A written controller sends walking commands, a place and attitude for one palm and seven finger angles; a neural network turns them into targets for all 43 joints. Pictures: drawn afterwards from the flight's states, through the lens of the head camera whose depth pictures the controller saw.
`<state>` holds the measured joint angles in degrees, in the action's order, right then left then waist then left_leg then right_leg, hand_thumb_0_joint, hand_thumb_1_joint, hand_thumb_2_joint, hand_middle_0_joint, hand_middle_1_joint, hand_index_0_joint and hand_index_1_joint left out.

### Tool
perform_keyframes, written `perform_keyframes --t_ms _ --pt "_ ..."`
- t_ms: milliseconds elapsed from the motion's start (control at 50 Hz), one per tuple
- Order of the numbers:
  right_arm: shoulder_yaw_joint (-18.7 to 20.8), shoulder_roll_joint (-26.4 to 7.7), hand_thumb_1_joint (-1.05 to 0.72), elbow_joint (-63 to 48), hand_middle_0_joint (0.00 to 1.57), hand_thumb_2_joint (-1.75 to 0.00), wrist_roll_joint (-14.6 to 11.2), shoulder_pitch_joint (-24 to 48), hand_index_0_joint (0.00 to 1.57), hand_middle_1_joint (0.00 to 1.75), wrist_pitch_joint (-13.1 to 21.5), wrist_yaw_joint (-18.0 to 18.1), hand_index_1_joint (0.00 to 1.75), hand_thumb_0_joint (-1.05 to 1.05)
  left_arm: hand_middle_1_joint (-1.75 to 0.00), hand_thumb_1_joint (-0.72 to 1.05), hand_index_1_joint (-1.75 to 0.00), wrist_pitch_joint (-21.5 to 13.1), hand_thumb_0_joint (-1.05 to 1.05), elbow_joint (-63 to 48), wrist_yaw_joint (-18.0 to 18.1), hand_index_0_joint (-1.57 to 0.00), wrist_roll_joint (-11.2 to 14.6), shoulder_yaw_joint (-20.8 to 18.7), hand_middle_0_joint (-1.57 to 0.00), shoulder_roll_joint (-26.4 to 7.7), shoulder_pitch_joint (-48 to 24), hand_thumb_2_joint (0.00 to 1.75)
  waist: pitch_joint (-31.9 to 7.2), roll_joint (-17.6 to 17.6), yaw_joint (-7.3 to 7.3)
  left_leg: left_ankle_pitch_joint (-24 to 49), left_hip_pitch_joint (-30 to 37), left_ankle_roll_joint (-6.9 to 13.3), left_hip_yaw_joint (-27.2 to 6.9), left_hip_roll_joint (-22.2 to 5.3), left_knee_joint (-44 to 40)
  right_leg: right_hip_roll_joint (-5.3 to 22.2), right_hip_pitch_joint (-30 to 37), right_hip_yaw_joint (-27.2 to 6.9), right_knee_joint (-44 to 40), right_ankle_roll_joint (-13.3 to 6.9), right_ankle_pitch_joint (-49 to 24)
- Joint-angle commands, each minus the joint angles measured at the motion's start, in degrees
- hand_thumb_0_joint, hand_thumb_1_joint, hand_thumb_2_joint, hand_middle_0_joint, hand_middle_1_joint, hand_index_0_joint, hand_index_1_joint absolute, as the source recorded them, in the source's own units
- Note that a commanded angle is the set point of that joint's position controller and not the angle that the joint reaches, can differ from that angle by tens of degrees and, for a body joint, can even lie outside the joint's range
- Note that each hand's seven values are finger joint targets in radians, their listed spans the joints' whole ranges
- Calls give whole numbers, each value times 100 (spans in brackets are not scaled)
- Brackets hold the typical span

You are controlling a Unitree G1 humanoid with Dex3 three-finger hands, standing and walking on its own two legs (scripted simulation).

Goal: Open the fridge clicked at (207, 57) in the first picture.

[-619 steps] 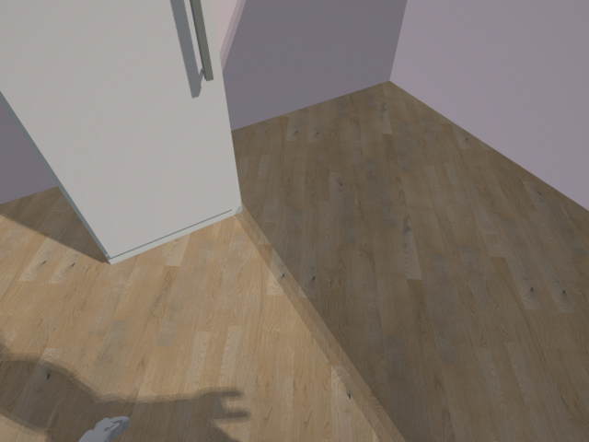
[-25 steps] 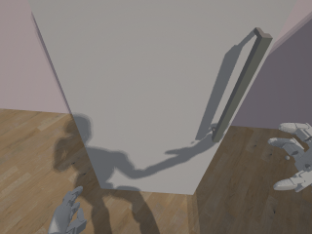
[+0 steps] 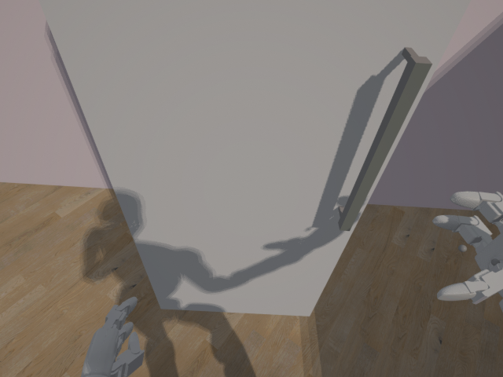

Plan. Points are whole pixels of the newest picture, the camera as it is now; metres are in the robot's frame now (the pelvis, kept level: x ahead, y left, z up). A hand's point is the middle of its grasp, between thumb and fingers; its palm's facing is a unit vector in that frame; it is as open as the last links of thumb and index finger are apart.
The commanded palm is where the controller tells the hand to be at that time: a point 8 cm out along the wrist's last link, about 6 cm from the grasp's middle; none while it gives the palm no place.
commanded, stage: move the hooked fingers beside the handle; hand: right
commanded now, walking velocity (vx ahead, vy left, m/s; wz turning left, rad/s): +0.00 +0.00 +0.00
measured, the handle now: (370, 156) +0.45 -0.19 +0.14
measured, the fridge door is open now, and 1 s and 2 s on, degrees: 0 0 0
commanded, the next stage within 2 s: none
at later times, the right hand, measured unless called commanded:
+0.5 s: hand (438, 226) +0.31 -0.26 +0.13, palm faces +0.05 +1.00 -0.04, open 14.0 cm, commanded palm +0.29 -0.31 +0.13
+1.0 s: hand (426, 208) +0.36 -0.26 +0.12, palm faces +0.06 +1.00 -0.02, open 14.0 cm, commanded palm +0.33 -0.31 +0.12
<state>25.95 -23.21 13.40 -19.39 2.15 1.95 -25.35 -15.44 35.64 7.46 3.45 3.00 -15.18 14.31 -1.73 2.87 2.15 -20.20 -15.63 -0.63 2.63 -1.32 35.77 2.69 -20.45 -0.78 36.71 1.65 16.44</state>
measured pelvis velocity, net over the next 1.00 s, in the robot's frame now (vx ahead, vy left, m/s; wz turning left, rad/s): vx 0.01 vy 0.00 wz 0.01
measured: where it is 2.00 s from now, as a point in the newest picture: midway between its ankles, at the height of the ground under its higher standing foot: outside the picture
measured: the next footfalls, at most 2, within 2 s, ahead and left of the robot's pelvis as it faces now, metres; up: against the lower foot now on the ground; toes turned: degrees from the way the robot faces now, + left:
none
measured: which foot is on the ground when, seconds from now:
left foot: down 0.00-1.00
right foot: down 0.00-1.00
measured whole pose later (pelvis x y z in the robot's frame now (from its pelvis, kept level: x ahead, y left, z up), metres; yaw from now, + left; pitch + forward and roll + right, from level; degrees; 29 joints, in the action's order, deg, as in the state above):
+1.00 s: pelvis +0.01 +0.00 +0.00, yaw +1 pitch +4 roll +1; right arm 24.5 -25.3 30.5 -15.4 17.5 4.2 -23.1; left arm -10.2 35.7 6.7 3.3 2.3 -15.6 16.8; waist -2.4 2.0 -0.8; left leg -20.8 -20.2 -0.9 1.8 -1.2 37.3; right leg 2.9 -24.8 -0.1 38.5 1.3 17.5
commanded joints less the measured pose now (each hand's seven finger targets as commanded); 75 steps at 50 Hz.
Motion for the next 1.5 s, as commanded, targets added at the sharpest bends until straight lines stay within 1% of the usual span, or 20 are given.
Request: perform_keyframes --t_ms 0,100,180,200,360,400,440,480,500,580,600,760,900,980,1100,1160,1240,1320,1400,1480 --pt "228 -1403 50 -1104 30 -30 -94 1684 30 120 281 -1 120 0 -30 90 -30 -313 0 -859 62 -20 20 -282 -20 -720 -473 90 -812 51 -116 1262 -334 68 7 199 -672 -252 803 58 -492 -320 -786" --pt "415 -1644 50 -1012 30 -30 -87 1910 30 120 349 64 120 0 -30 90 -30 -297 0 -838 94 -20 9 -297 -20 -747 -454 90 -1033 -48 -89 1105 -261 74 -6 197 -673 -249 831 25 -497 -315 -718" --pt "442 -1617 50 -840 30 -30 -50 1986 30 120 385 101 120 0 -30 90 -30 -262 0 -849 83 -20 13 -283 -20 -720 -466 90 -1091 215 -64 1218 -270 88 18 181 -599 -276 818 34 -506 -289 -777" --pt "451 -1696 50 -826 30 -30 -32 2068 30 120 399 120 120 0 -30 90 -30 -246 0 -833 74 -20 6 -291 -20 -743 -439 90 -1135 68 -74 1246 -212 93 11 187 -597 -261 802 39 -483 -300 -827" --pt "121 -1448 50 -560 30 -30 66 2481 30 120 371 126 120 0 -30 90 -30 -192 0 -842 72 -20 31 -299 -20 -739 -379 90 -1031 261 -174 1046 -438 100 19 191 -598 -255 774 36 -511 -296 -632" --pt "178 -1565 50 -429 30 -30 66 2612 30 120 397 173 120 0 -30 90 -30 -168 0 -804 74 -20 15 -313 -20 -778 -309 90 -1053 -89 -199 1017 -430 85 13 202 -622 -223 713 27 -480 -315 -624" --pt "359 -1691 50 -251 30 -30 70 2569 30 120 407 196 120 0 -30 90 -30 -143 0 -789 76 -20 14 -327 -20 -797 -271 90 -1120 -137 -165 1072 -394 89 18 196 -574 -240 668 7 -484 -308 -658" --pt "311 -1666 50 -385 30 -30 104 2710 30 120 452 212 120 0 -30 90 -30 -125 0 -819 64 -20 9 -327 -20 -768 -266 90 -1307 193 -149 1228 -344 107 20 183 -507 -255 777 31 -464 -294 -800" --pt "376 -1749 50 -345 30 -30 107 2623 30 120 468 225 120 0 -30 90 -30 -103 0 -818 43 -20 -14 -333 -20 -784 -237 90 -1348 5 -127 1344 -265 106 8 193 -515 -237 749 45 -426 -313 -907" --pt "233 -1610 50 -229 30 -30 138 2842 30 120 486 247 120 0 -30 90 -30 -51 0 -792 37 -20 18 -329 -20 -756 -213 90 -1210 203 -211 1248 -422 101 13 203 -527 -241 726 58 -451 -297 -775" --pt "144 -1555 50 -145 30 -30 134 2858 30 120 480 234 120 0 -30 90 -30 -34 0 -792 29 -20 4 -326 -20 -776 -182 90 -1142 45 -226 1211 -433 98 7 206 -555 -225 665 78 -430 -318 -746" --pt "269 -1739 50 98 30 -30 187 3094 30 120 530 220 120 0 -30 90 -30 94 0 -782 8 -20 2 -370 -20 -800 -57 90 -1468 83 -239 1555 -347 103 -15 219 -438 -242 718 84 -342 -320 -1009" --pt "322 -1890 50 503 30 -30 214 3308 30 120 588 216 120 0 -30 90 -30 233 0 -768 -26 -20 -6 -372 -20 -841 31 90 -1328 -32 -267 1532 -386 104 -39 223 -422 -231 505 125 -281 -332 -956" --pt "52 -1647 50 386 30 -30 255 3677 30 120 643 180 120 0 -30 90 -30 254 0 -785 -34 -20 -3 -385 -20 -806 52 90 -1541 345 -333 1640 -465 125 -32 239 -367 -251 731 104 -251 -323 -1083" --pt "154 -1849 50 961 30 -30 252 3901 30 120 637 183 120 0 -30 90 -30 378 0 -682 -34 -20 9 -399 -20 -881 200 90 -1346 -201 -422 1567 -568 98 -11 256 -365 -213 468 101 -200 -339 -969" --pt "109 -1855 50 1050 30 -30 352 4064 30 120 650 227 120 0 -30 90 -30 425 0 -715 -48 -20 3 -383 -20 -863 181 90 -1429 194 -377 1510 -610 119 -43 240 -321 -245 459 104 -206 -324 -943" --pt "128 -1881 50 756 30 -30 396 4179 30 120 804 297 120 0 -30 90 -30 449 0 -765 -91 -20 -41 -408 -20 -847 259 90 -1955 296 -334 1856 -423 148 -39 275 -207 -239 722 72 -115 -327 -1350" --pt "255 -1977 50 1188 30 -30 335 4169 30 120 795 308 120 0 -30 90 -30 538 0 -697 -110 -20 -24 -403 -20 -882 317 90 -1655 -78 -398 1927 -460 113 -34 287 -229 -217 433 105 -105 -338 -1265" --pt "125 -1917 50 1436 30 -30 411 4202 30 120 733 296 120 0 -30 90 -30 620 0 -721 -125 -20 -14 -411 -20 -892 357 90 -1519 33 -422 1742 -575 121 -40 272 -229 -230 312 146 -94 -347 -1118" --pt "14 -1799 50 1111 30 -30 435 4376 30 120 863 298 120 0 -30 90 -30 632 0 -778 -148 -20 -34 -438 -20 -865 384 90 -1900 323 -396 1814 -584 146 -40 301 -170 -228 588 100 -57 -329 -1286"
